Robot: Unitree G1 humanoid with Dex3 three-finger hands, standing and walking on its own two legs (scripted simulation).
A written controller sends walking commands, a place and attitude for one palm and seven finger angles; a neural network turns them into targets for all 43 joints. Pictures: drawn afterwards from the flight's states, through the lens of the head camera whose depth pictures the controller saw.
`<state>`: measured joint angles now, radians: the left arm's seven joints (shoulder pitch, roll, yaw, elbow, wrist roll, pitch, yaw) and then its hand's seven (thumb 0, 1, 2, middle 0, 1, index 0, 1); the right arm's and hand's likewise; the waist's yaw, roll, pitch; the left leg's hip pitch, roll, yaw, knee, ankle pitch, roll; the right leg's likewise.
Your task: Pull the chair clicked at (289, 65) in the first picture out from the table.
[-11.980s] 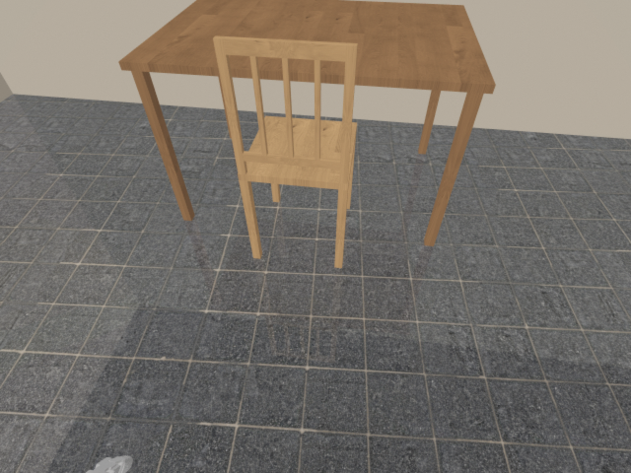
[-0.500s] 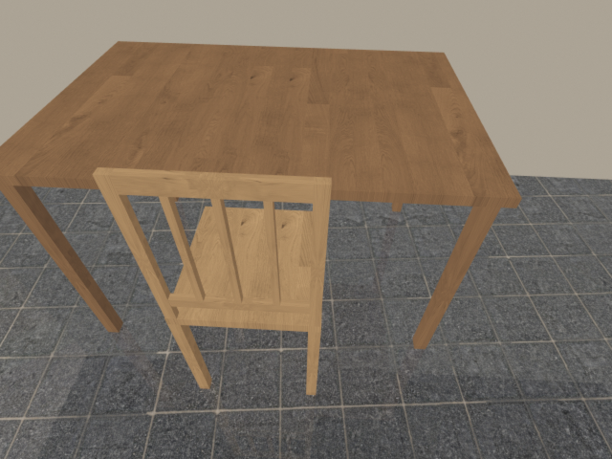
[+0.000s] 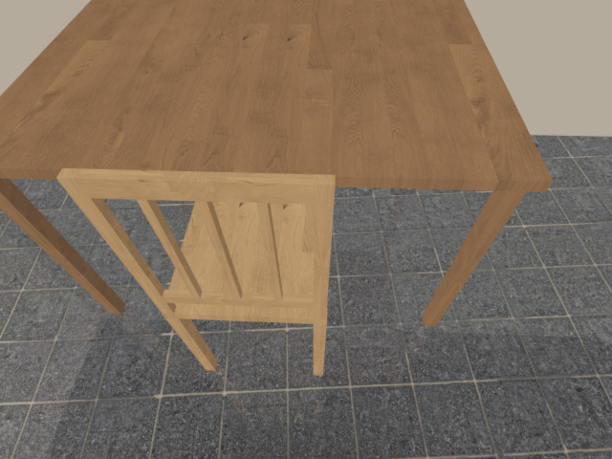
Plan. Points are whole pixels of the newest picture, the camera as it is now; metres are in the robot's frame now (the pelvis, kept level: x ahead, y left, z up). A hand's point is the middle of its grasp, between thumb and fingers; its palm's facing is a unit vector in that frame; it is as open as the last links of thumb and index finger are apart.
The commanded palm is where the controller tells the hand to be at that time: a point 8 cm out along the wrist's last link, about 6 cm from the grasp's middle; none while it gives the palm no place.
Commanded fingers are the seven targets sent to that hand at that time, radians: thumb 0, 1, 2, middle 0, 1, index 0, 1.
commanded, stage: come to a stop and stand still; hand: left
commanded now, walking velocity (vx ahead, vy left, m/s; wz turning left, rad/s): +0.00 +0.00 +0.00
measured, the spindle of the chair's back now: (223, 255) +0.44 +0.18 -0.08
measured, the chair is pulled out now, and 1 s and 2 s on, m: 0.00 0.00 0.00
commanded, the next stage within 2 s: look again from close up in 0.84 s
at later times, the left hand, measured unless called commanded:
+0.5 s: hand out of the picture -0.04 +0.17 -0.17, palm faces +0.03 -0.98 -0.20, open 7.3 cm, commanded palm none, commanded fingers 0.00 0.90 0.90 -0.20 -0.30 -0.20 -0.30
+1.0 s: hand out of the picture -0.06 +0.17 -0.17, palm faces +0.01 -0.98 -0.21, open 7.4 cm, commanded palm none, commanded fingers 0.00 0.90 0.90 -0.20 -0.30 -0.20 -0.30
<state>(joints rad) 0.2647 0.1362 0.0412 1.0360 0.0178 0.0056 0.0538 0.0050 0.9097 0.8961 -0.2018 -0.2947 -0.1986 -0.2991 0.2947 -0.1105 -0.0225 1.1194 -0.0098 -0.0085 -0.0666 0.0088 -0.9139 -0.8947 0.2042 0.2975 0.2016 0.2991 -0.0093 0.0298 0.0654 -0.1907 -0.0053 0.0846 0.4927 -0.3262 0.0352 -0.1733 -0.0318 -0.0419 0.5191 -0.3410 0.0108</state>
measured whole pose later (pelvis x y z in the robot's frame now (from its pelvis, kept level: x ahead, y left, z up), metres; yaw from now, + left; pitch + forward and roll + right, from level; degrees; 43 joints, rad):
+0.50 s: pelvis -0.04 +0.00 +0.01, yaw +0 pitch -2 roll +0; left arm 0.28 0.17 0.00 1.12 0.02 0.00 0.03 0.01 0.91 0.90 -0.20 -0.29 -0.20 -0.30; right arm 0.20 -0.17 -0.01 1.13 -0.01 -0.01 -0.03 0.00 -0.91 -0.90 0.20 0.30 0.20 0.30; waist 0.01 0.00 0.02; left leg -0.15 0.01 0.07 0.39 -0.21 0.02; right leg -0.10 -0.02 -0.04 0.37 -0.25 0.01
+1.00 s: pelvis -0.05 -0.01 +0.01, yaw +0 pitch -1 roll -1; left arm 0.31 0.16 -0.01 1.12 0.02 -0.03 0.05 0.01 0.91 0.90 -0.20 -0.29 -0.20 -0.30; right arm 0.27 -0.18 0.00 1.13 -0.01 -0.01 -0.02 0.00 -0.91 -0.90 0.20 0.30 0.20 0.30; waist -0.01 0.02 0.03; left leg -0.22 0.02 0.05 0.46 -0.22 0.01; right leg -0.15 -0.01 -0.06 0.41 -0.25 0.00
